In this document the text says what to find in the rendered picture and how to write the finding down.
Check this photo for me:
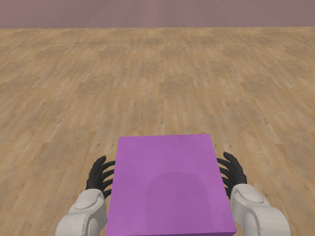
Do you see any right robot hand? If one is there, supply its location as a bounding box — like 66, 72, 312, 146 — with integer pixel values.
217, 152, 247, 199

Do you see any robot right forearm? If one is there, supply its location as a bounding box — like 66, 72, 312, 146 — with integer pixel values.
229, 183, 291, 236

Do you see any carton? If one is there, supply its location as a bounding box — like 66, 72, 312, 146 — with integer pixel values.
105, 134, 237, 236

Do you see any left robot hand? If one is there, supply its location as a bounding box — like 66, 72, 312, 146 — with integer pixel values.
86, 155, 116, 199

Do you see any robot left forearm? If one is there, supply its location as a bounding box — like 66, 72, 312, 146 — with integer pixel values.
54, 189, 107, 236

